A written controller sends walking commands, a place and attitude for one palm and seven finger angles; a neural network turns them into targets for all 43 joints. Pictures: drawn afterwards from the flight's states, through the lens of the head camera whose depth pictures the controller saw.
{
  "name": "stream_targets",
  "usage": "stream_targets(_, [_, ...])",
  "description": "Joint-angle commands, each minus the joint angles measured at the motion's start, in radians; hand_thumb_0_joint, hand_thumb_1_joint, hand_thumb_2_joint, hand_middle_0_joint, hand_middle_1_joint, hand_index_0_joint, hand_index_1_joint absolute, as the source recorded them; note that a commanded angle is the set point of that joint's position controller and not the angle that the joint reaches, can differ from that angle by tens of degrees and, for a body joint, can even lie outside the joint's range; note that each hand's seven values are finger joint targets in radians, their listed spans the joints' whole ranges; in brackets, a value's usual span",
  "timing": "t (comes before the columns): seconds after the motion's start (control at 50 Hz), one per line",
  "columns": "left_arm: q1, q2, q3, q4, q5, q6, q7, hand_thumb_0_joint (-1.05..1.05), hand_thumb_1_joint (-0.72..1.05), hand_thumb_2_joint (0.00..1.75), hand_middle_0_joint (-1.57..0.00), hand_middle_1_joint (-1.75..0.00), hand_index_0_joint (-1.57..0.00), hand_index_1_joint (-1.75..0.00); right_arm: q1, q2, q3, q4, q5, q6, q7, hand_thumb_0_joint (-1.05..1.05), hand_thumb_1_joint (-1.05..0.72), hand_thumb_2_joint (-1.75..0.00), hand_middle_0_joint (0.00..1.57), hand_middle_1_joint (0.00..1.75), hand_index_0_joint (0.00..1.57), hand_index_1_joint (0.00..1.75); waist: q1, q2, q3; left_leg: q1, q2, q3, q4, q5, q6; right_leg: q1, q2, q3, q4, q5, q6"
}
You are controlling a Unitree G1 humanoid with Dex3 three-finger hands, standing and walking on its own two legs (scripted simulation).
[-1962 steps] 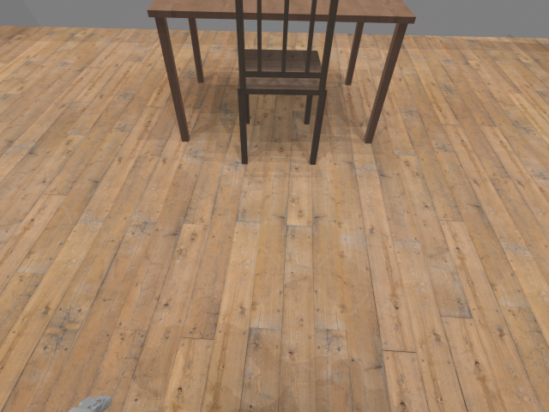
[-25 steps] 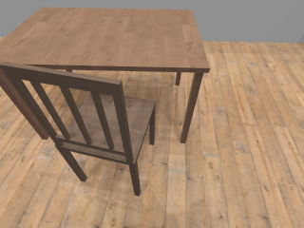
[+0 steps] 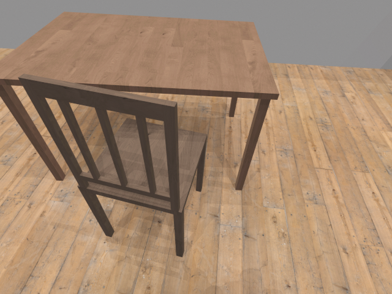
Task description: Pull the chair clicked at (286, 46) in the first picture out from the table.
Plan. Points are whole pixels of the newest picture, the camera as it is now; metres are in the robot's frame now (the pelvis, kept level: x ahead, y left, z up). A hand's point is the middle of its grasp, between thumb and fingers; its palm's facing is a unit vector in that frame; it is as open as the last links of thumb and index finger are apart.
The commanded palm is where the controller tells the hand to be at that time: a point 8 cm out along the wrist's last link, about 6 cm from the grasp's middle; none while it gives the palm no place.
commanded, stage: look again from close up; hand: left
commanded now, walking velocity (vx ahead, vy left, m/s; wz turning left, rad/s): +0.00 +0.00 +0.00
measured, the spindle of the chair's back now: (114, 151) +0.51 +0.27 -0.06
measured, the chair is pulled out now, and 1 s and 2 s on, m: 0.17 0.17 0.17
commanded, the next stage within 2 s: shuffle to correct the standing spot in 0.40 s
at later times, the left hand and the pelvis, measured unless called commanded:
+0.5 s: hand out of the picture -0.03 +0.15 -0.18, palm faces +0.03 -0.99 -0.14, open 7.4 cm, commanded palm none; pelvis +0.00 +0.00 +0.00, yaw +0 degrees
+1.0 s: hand out of the picture +0.04 +0.22 -0.18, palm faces -0.07 -0.97 -0.22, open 7.4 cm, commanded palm none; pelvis +0.03 +0.04 -0.01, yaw -8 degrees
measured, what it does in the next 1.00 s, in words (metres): stands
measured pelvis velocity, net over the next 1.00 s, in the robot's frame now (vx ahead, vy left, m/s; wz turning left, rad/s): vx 0.03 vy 0.04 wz -0.14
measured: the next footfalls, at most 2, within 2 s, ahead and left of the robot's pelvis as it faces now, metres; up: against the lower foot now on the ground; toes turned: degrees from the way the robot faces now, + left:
right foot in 1.48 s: +0.04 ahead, -0.09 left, +0.00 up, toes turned -11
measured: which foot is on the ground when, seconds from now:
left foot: down 0.00-1.00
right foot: down 0.00-1.00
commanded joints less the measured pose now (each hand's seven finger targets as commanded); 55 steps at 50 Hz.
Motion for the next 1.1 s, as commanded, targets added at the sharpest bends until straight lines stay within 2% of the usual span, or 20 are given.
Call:
stream_targets(0.0, [0.078,0.073,0.009,-0.027,0.0,-0.003,0.001,0.0,0.9,0.9,-0.2,-0.3,-0.2,-0.3,0.035,-0.128,-0.023,-0.039,0.004,-0.017,-0.003,0.0,-0.9,-0.9,0.2,0.3,0.2,0.3,0.011,0.029,0.093,-0.073,0.118,-0.15,-0.194,-0.103,0.011,-0.039,-0.043,0.044,-0.087,0.032,-0.053])
stream_targets(0.08, [0.092,0.072,0.008,-0.024,0.001,-0.005,0.0,0.0,0.9,0.9,-0.2,-0.3,-0.2,-0.3,0.031,-0.127,-0.024,-0.036,0.006,-0.015,-0.002,0.0,-0.9,-0.9,0.2,0.3,0.2,0.3,0.008,0.028,0.071,-0.055,0.113,-0.147,-0.194,-0.112,0.012,-0.037,-0.048,0.048,-0.097,0.035,-0.052])
stream_targets(0.22, [0.113,0.065,0.007,-0.011,0.001,-0.008,0.0,0.0,0.9,0.9,-0.2,-0.3,-0.2,-0.3,0.025,-0.123,-0.023,-0.023,0.009,-0.017,-0.003,0.0,-0.9,-0.9,0.2,0.3,0.2,0.3,0.008,0.036,0.041,-0.02,0.112,-0.13,-0.181,-0.055,0.013,-0.024,-0.057,0.051,-0.111,0.076,-0.049])
stream_targets(0.24, [0.115,0.067,0.006,-0.01,0.002,-0.009,0.0,0.0,0.9,0.9,-0.2,-0.3,-0.2,-0.3,0.022,-0.118,-0.023,-0.021,0.011,-0.016,-0.002,0.0,-0.9,-0.9,0.2,0.3,0.2,0.3,0.007,0.009,0.055,-0.019,0.11,-0.127,-0.175,-0.049,0.013,-0.029,-0.057,0.05,-0.118,0.077,-0.048])
stream_targets(0.44, [0.13,0.06,0.006,-0.001,0.002,-0.009,0.002,0.0,0.9,0.9,-0.2,-0.3,-0.2,-0.3,0.02,-0.108,-0.019,-0.002,0.012,-0.012,-0.003,0.0,-0.9,-0.9,0.2,0.3,0.2,0.3,0.008,0.004,0.072,-0.009,0.106,-0.115,-0.166,-0.024,0.009,-0.04,-0.061,0.058,-0.134,0.077,-0.048])
stream_targets(0.48, [0.127,0.058,0.005,-0.002,0.002,-0.008,0.003,0.0,0.9,0.9,-0.2,-0.3,-0.2,-0.3,0.02,-0.109,-0.019,-0.002,0.011,-0.01,-0.002,0.0,-0.9,-0.9,0.2,0.3,0.2,0.3,0.007,0.015,0.088,-0.023,0.105,-0.115,-0.174,-0.054,0.005,-0.05,-0.061,0.059,-0.135,0.055,-0.048])
stream_targets(0.6, [0.12,0.096,0.03,-0.025,0.004,-0.002,0.001,0.0,0.9,0.9,-0.2,-0.3,-0.2,-0.3,0.026,-0.116,-0.029,-0.02,0.006,0.007,0.004,0.0,-0.9,-0.9,0.2,0.3,0.2,0.3,0.015,-0.008,0.099,-0.031,0.072,-0.056,-0.093,-0.089,-0.007,-0.1,-0.099,0.161,-0.167,-0.083,-0.092])
stream_targets(0.7, [0.098,0.124,0.055,-0.061,0.005,0.009,0.003,0.0,0.9,0.9,-0.2,-0.3,-0.2,-0.3,0.04,-0.115,-0.038,-0.048,0.002,0.013,0.008,0.0,-0.9,-0.9,0.2,0.3,0.2,0.3,0.012,-0.057,0.095,-0.041,0.056,-0.014,-0.045,-0.099,-0.015,-0.123,-0.134,0.23,-0.173,-0.117,-0.127])
stream_targets(0.8, [0.087,0.115,0.065,-0.09,0.01,0.018,0.004,0.0,0.9,0.9,-0.2,-0.3,-0.2,-0.3,0.057,-0.134,-0.047,-0.073,-0.001,0.012,0.011,0.0,-0.9,-0.9,0.2,0.3,0.2,0.3,0.013,-0.036,0.087,-0.006,0.086,-0.032,-0.088,-0.104,0.002,-0.162,-0.099,0.192,-0.104,-0.091,-0.121])
stream_targets(0.82, [0.08,0.107,0.065,-0.097,0.011,0.019,0.003,0.0,0.9,0.9,-0.2,-0.3,-0.2,-0.3,0.069,-0.142,-0.049,-0.077,-0.002,0.009,0.011,0.0,-0.9,-0.9,0.2,0.3,0.2,0.3,0.01,-0.007,0.078,0.009,0.11,-0.053,-0.118,-0.1,0.011,-0.166,-0.076,0.161,-0.061,-0.067,-0.115])
stream_targets(0.86, [0.075,0.079,0.06,-0.109,0.014,0.021,0.001,0.0,0.9,0.9,-0.2,-0.3,-0.2,-0.3,0.078,-0.168,-0.054,-0.083,-0.002,0.007,0.01,0.0,-0.9,-0.9,0.2,0.3,0.2,0.3,0.012,0.096,0.059,0.03,0.181,-0.122,-0.21,-0.127,0.046,-0.172,-0.017,0.055,0.058,-0.033,-0.091])
stream_targets(0.88, [0.073,0.063,0.055,-0.111,0.016,0.021,0.001,0.0,0.9,0.9,-0.2,-0.3,-0.2,-0.3,0.078,-0.178,-0.056,-0.09,-0.001,0.007,0.008,0.0,-0.9,-0.9,0.2,0.3,0.2,0.3,0.014,0.128,0.059,0.033,0.213,-0.144,-0.244,-0.111,0.068,-0.18,0.001,0.012,0.112,-0.047,-0.08])
stream_targets(0.9, [0.074,0.058,0.052,-0.11,0.016,0.021,0.001,0.0,0.9,0.9,-0.2,-0.3,-0.2,-0.3,0.069,-0.174,-0.056,-0.098,0.0,0.006,0.008,0.0,-0.9,-0.9,0.2,0.3,0.2,0.3,0.018,0.134,0.046,0.054,0.228,-0.137,-0.249,-0.054,0.088,-0.187,-0.003,-0.012,0.155,-0.078,-0.075])
stream_targets(0.94, [0.086,0.049,0.048,-0.105,0.015,0.021,0.002,0.0,0.9,0.9,-0.2,-0.3,-0.2,-0.3,0.047,-0.154,-0.049,-0.108,0.0,0.008,0.009,0.0,-0.9,-0.9,0.2,0.3,0.2,0.3,0.033,0.107,0.046,0.035,0.233,-0.087,-0.218,0.077,0.11,-0.159,-0.022,-0.022,0.184,-0.106,-0.073])
stream_targets(0.98, [0.112,0.049,0.049,-0.098,0.014,0.019,0.004,0.0,0.9,0.9,-0.2,-0.3,-0.2,-0.3,0.032,-0.151,-0.046,-0.117,-0.001,0.01,0.009,0.0,-0.9,-0.9,0.2,0.3,0.2,0.3,0.05,0.08,0.031,0.022,0.213,-0.026,-0.152,0.168,0.098,-0.098,-0.04,-0.017,0.103,-0.047,-0.078])
stream_targets(1.0, [0.131,0.062,0.051,-0.092,0.012,0.015,0.007,0.0,0.9,0.9,-0.2,-0.3,-0.2,-0.3,0.025,-0.146,-0.044,-0.122,0.001,0.012,0.009,0.0,-0.9,-0.9,0.2,0.3,0.2,0.3,0.061,0.045,0.028,-0.009,0.188,-0.004,-0.1,0.182,0.076,-0.042,-0.058,0.025,0.035,0.043,-0.09])
stream_targets(1.02, [0.146,0.084,0.054,-0.083,0.013,0.008,0.011,0.0,0.9,0.9,-0.2,-0.3,-0.2,-0.3,0.024,-0.129,-0.041,-0.126,0.002,0.01,0.008,0.0,-0.9,-0.9,0.2,0.3,0.2,0.3,0.059,-0.029,0.022,-0.051,0.145,0.03,-0.043,0.143,0.04,0.002,-0.116,0.115,-0.014,0.158,-0.117])
stream_targets(1.04, [0.149,0.114,0.056,-0.075,0.012,0.003,0.014,0.0,0.9,0.9,-0.2,-0.3,-0.2,-0.3,0.027,-0.103,-0.035,-0.127,0.003,0.007,0.007,0.0,-0.9,-0.9,0.2,0.3,0.2,0.3,0.045,-0.1,0.022,-0.091,0.104,0.058,-0.008,0.103,0.01,0.041,-0.196,0.198,-0.045,0.323,-0.148])
stream_targets(1.06, [0.145,0.136,0.059,-0.069,0.008,0.0,0.014,0.0,0.9,0.9,-0.2,-0.3,-0.2,-0.3,0.025,-0.095,-0.033,-0.125,0.004,0.004,0.004,0.0,-0.9,-0.9,0.2,0.3,0.2,0.3,0.033,-0.179,-0.007,-0.077,0.079,0.061,0.013,0.069,-0.009,0.072,-0.227,0.235,-0.044,0.483,-0.161])
stream_targets(1.08, [0.111,0.136,0.058,-0.075,0.005,0.002,0.015,0.0,0.9,0.9,-0.2,-0.3,-0.2,-0.3,0.042,-0.095,-0.033,-0.115,0.007,0.003,0.001,0.0,-0.9,-0.9,0.2,0.3,0.2,0.3,0.013,-0.207,-0.019,-0.034,0.081,0.049,-0.019,0.079,-0.016,0.054,-0.212,0.202,-0.023,0.537,-0.154])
